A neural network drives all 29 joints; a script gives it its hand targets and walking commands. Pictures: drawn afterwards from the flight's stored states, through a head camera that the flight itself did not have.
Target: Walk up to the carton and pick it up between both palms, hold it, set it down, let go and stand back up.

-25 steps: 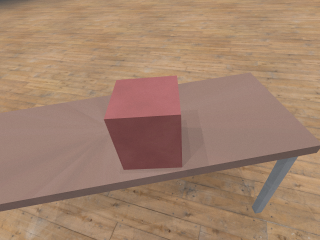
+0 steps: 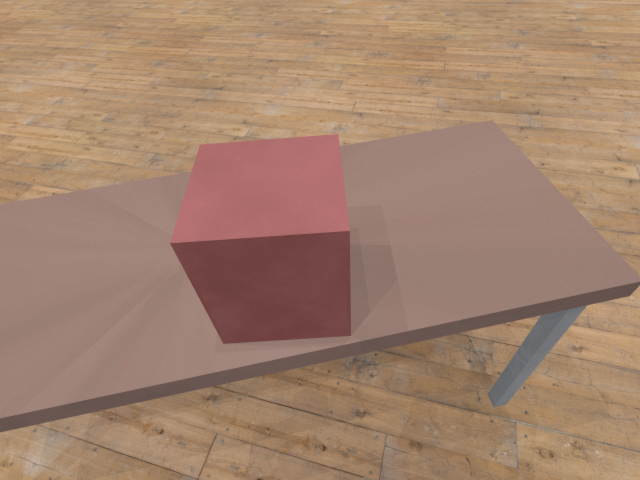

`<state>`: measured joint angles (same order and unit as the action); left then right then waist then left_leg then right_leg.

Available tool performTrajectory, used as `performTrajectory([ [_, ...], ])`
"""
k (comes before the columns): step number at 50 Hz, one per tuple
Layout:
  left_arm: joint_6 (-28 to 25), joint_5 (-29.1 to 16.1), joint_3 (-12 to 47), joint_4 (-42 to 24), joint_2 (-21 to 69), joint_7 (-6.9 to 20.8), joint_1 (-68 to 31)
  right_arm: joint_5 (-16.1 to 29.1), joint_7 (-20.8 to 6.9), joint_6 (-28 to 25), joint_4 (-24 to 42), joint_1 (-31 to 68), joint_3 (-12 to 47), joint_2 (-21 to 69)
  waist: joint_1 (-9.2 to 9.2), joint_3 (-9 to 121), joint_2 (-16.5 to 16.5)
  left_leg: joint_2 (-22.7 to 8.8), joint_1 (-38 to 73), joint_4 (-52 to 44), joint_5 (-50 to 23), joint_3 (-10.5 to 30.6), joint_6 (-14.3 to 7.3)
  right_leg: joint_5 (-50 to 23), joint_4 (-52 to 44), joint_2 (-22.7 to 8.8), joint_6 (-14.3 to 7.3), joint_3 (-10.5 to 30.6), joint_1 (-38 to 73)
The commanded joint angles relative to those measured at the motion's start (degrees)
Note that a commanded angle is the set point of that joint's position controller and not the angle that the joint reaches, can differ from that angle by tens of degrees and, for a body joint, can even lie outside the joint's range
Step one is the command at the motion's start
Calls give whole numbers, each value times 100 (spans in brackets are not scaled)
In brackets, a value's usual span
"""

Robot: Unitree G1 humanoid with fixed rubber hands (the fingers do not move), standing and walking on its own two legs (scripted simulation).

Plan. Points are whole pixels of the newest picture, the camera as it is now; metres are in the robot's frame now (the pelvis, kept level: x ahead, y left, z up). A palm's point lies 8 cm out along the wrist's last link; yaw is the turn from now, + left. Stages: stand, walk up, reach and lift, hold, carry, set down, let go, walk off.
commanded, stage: walk up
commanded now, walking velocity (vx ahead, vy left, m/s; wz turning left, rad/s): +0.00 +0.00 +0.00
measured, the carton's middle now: (278, 243) +0.46 +0.08 +0.02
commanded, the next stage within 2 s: none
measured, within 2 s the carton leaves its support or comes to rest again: neither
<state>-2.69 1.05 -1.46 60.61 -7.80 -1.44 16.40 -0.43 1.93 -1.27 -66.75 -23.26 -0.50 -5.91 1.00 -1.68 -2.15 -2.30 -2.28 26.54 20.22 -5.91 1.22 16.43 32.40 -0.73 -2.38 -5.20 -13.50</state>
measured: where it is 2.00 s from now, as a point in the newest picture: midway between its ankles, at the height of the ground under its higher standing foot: outside the picture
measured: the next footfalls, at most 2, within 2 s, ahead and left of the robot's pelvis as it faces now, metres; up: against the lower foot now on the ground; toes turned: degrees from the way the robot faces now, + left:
left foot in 1.88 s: +0.04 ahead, +0.25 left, +0.00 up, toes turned +6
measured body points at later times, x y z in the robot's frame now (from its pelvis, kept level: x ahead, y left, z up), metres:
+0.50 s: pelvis +0.00 -0.01 +0.01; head +0.01 -0.01 +0.46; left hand -0.02 +0.21 -0.15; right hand -0.02 -0.21 -0.16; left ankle -0.09 +0.13 -0.73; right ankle +0.00 -0.09 -0.73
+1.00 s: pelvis -0.03 +0.01 +0.01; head -0.02 +0.01 +0.46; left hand -0.06 +0.22 -0.15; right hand -0.09 -0.17 -0.15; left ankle -0.09 +0.13 -0.73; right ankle +0.00 -0.09 -0.73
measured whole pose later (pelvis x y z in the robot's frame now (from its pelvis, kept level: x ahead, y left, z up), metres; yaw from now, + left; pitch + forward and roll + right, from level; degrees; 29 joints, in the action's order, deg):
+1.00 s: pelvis -0.03 +0.01 +0.01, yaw +0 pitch -2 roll +0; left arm -0.3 0.2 0.1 68.2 -6.0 -1.8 18.0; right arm -0.7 2.4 -1.0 -68.4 -21.3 0.7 -4.2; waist -0.8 -1.9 -0.3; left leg -1.9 -0.6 19.6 16.9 -6.1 0.4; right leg 10.0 22.7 -0.4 -1.3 -4.6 -10.8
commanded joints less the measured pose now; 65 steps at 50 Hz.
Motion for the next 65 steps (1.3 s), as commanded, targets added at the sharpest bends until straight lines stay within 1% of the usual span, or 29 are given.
performTrajectory([
  [1, 76, -92, -13, 139, -338, -65, 819, 54, 39, -11, 104, -171, -7, -368, -235, -59, 905, -458, -979, -342, -1336, 216, -168, -4530, -524, -1028, -308, 996, 1248],
  [2, 118, -69, -18, 64, -432, -115, 646, 60, 30, -14, 40, -343, 24, -374, -155, -54, 990, -456, -1001, -356, -1313, 196, -151, -4426, -542, -977, -279, 865, 1376],
  [4, 140, -90, -14, 51, -375, -142, 548, -28, 46, 29, -29, -276, 8, -375, -215, -108, 750, -485, -552, -511, -1865, 304, -159, -3924, -665, -741, -145, 785, 1015],
  [6, 112, -76, -48, 84, -517, -161, 502, 20, 51, 40, -45, -297, -21, -422, -124, 156, 437, -514, -333, -426, -2358, 225, -117, -4154, -624, -738, -175, 793, 1184],
  [8, 96, -110, -52, 90, -468, -145, 415, 35, 81, 60, -114, -314, 8, -386, -116, 354, -99, -482, -231, -520, -2268, 274, -128, -3773, -747, -709, -215, 842, 1261],
  [9, 93, -61, -70, 90, -590, -154, 376, 14, 106, 74, -128, -301, 3, -398, -137, 202, 226, -526, -248, -502, -2310, 238, -84, -3959, -741, -727, -193, 824, 1239],
  [14, 124, -86, -10, 228, -338, -119, 248, 38, 96, 110, -69, -52, 1, -348, -94, -128, 81, -582, -274, -689, -1975, 245, -126, -3503, -953, -681, -201, 824, 932],
  [15, 128, -52, -41, 225, -478, -104, 161, 23, 111, 113, -138, -117, 26, -301, -4, -150, -115, -582, -210, -721, -2056, 285, -133, -3346, -972, -686, -235, 821, 889],
  [17, 131, -78, -66, 293, -479, -107, 251, -26, 143, 138, -106, -28, 17, -369, -90, -306, 294, -617, -288, -766, -1745, 319, -147, -3008, -1094, -660, -192, 826, 882],
  [18, 142, -74, -58, 338, -440, -109, 258, -3, 122, 135, -46, 87, -6, -470, -103, -246, 67, -627, -329, -819, -1693, 307, -126, -3051, -1145, -643, -194, 782, 892],
  [22, 190, -40, -55, 368, -453, -87, 251, -10, 113, 111, -62, 180, 15, -420, -190, -200, 392, -604, -264, -1020, -1244, 309, -97, -2103, -1300, -579, -79, 734, 842],
  [24, 182, -57, -69, 407, -412, -85, 286, -38, 102, 115, -117, 120, 22, -465, -149, -301, 297, -599, -464, -1077, -1163, 289, -100, -2030, -1287, -609, -54, 780, 944],
  [26, 164, -72, -8, 468, -322, -77, 379, -21, 117, 101, -144, 124, -2, -423, -161, -402, -127, -578, -275, -1006, -1338, 264, -102, -2140, -1359, -658, -90, 806, 594],
  [30, 185, -38, 11, 575, -401, -76, 430, 15, 95, 86, -168, 10, 52, -273, -107, -352, 239, -630, -261, -1096, -1341, 377, -159, -1731, -1333, -557, -63, 720, 611],
  [31, 178, -27, -4, 563, -368, -72, 420, -11, 95, 75, -200, -24, 72, -341, -162, -336, -5, -570, -425, -1154, -1014, 329, -164, -1385, -1432, -527, -28, 664, 702],
  [32, 176, -19, 10, 599, -332, -74, 408, -2, 100, 66, -203, -57, 74, -245, -115, -394, 298, -589, -391, -1170, -1010, 399, -217, -1345, -1381, -569, -18, 722, 740],
  [33, 176, -42, 40, 630, -248, -77, 482, -26, 107, 52, -161, 48, 38, -364, -181, -447, 199, -569, -324, -1085, -1270, 323, -194, -1773, -1379, -595, -15, 682, 547],
  [36, 219, -63, 71, 731, -296, -95, 558, -3, 69, 65, -194, -27, 73, -313, -116, -660, 80, -538, -685, -1249, -797, 394, -179, -1300, -1419, -573, -16, 829, 558],
  [37, 228, -58, 45, 708, -312, -81, 645, -48, 79, 60, -199, -156, 25, -398, -144, -530, 287, -539, -474, -1212, -883, 364, -143, -1150, -1400, -522, 66, 796, 509],
  [39, 207, -56, 66, 680, -258, -64, 626, -53, 86, 42, -217, -202, 64, -239, -177, -617, -13, -537, -584, -1193, -1003, 368, -179, -1215, -1403, -564, 18, 737, 528],
  [42, 242, -56, 50, 734, -354, -62, 621, -77, 87, 37, -145, -202, 78, -241, -185, -694, 145, -461, -715, -1261, -632, 440, -189, -778, -1436, -459, 73, 754, 442],
  [46, 198, -83, 80, 716, -275, -62, 677, -10, 84, -18, -148, -318, 103, -158, -192, -525, 154, -533, -676, -1212, -1049, 465, -212, -1290, -1276, -557, 34, 748, 604],
  [53, 236, -75, 126, 784, -144, -84, 689, -24, 69, -14, -136, -365, 55, -198, -184, -747, 62, -465, -851, -1255, -745, 459, -292, -1105, -1312, -558, 93, 624, 348],
  [54, 212, -94, 96, 749, -283, -87, 633, -1, 63, -24, -136, -423, 79, -113, -179, -656, 309, -501, -827, -1202, -1052, 560, -257, -1296, -1262, -547, 120, 697, 527],
  [58, 181, -104, 153, 746, -176, -68, 660, -14, 45, -40, -211, -513, 52, -236, -153, -560, 211, -515, -700, -1106, -1170, 482, -252, -1235, -1272, -571, 85, 690, 316],
  [59, 199, -91, 158, 755, -176, -63, 682, -24, 52, -28, -229, -581, 41, -186, -144, -527, 122, -427, -739, -1188, -787, 400, -236, -947, -1305, -551, 107, 664, 358],
  [61, 228, -85, 154, 733, -149, -74, 679, -8, 43, -43, -74, -438, 85, -14, -221, -709, -109, -439, -960, -1182, -942, 504, -282, -1130, -1214, -588, 81, 683, 390],
  [62, 216, -86, 142, 790, -162, -83, 740, -14, 41, -49, -127, -403, 99, -73, -181, -657, 149, -471, -855, -1151, -1035, 527, -269, -1226, -1187, -552, 80, 652, 447],
  [65, 179, -93, 191, 767, -116, -72, 716, 18, 63, -57, -136, -483, 47, -194, -134, -555, 386, -461, -661, -1079, -1259, 516, -293, -1398, -1240, -596, 120, 645, 238],
])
